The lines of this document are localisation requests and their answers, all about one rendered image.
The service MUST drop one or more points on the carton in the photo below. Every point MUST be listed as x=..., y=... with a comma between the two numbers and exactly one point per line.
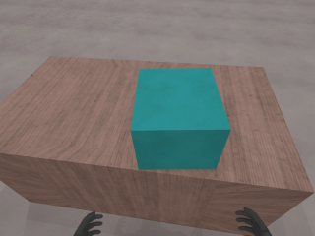
x=178, y=122

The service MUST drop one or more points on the robot left hand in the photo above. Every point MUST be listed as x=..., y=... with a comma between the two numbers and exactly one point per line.
x=86, y=225

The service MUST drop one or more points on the robot right hand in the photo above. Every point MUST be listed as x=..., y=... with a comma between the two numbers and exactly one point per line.
x=258, y=226

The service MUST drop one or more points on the pedestal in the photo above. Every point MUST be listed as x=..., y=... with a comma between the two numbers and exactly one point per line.
x=65, y=141

